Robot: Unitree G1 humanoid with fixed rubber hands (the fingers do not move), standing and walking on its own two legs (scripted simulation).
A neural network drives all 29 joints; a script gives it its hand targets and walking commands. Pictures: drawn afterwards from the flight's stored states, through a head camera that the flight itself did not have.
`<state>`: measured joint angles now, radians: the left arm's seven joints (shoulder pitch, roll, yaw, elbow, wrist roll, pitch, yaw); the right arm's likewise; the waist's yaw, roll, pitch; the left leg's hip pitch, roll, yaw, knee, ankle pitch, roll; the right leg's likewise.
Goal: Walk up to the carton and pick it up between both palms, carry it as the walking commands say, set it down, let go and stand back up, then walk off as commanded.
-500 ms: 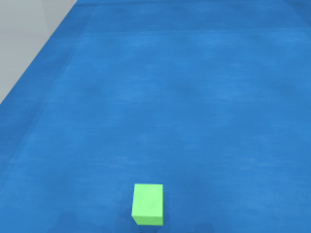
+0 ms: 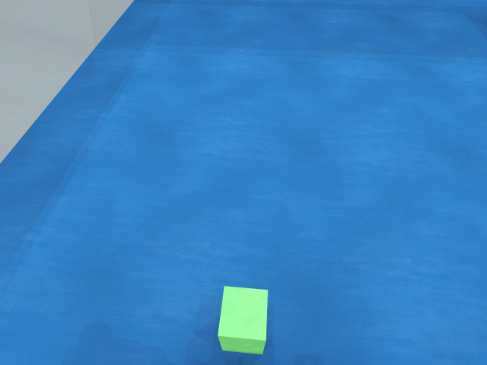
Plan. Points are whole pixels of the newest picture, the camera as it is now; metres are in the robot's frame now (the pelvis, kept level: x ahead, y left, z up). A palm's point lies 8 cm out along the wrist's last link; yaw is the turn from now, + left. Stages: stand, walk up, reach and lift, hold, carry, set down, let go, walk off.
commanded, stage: walk up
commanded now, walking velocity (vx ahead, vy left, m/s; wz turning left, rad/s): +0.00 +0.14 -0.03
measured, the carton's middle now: (244, 321) +0.35 +0.02 -0.65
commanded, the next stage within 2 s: stand in 0.62 s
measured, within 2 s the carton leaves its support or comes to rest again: neither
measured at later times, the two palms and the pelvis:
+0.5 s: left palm out of the picture +0.04 +0.25 -0.13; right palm out of the picture +0.01 -0.23 -0.14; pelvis -0.02 +0.01 +0.00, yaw -3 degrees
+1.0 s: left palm out of the picture -0.01 +0.24 -0.14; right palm out of the picture -0.03 -0.20 -0.14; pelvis -0.02 +0.01 +0.01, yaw -3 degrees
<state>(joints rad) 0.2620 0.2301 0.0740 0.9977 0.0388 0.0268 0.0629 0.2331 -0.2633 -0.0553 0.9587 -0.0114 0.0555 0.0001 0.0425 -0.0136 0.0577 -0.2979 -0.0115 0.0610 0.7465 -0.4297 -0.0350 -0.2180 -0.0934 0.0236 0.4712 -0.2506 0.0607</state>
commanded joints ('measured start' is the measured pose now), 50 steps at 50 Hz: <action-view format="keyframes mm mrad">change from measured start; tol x8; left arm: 1 -68 168 31 -39 10 3 -6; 4 62 -4 -13 -10 -2 -4 -37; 23 24 103 -1 8 -16 -25 -27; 50 70 10 -34 104 -18 -44 -25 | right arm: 1 81 -29 -7 -32 -3 -11 5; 2 93 11 9 -23 -6 -31 -4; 5 110 -204 -25 -36 -19 -64 -22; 8 -45 -78 17 -52 -21 -68 -26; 19 2 -80 -6 -5 -20 -49 -43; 23 11 52 38 5 0 -40 -29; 50 104 39 41 145 -5 -68 -39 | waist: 1 -49 -214 -5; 2 -63 -213 -22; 5 -92 234 -41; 19 -42 206 -57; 21 -25 122 -52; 23 -48 -158 -35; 50 -52 24 15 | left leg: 1 124 14 -4 -198 103 -17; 3 307 91 -60 -446 268 -19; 5 170 424 -404 -519 485 122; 8 98 288 -217 -480 541 141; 13 223 277 -170 -423 742 166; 14 240 341 -156 -351 1013 186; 15 255 361 -186 -342 1062 196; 18 187 304 -152 -394 609 168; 23 45 76 -8 -323 136 13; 50 169 141 -64 -436 352 40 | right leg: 1 -76 -165 126 -129 201 -130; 3 -134 20 -22 14 68 -71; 5 -176 67 -5 245 -290 -34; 8 -117 57 38 382 -186 -30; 16 -108 72 0 276 -217 -28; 20 56 93 -52 -78 0 -60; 22 173 -87 102 -226 133 -85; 23 62 -164 200 -250 135 -141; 50 60 -6 23 -181 157 -89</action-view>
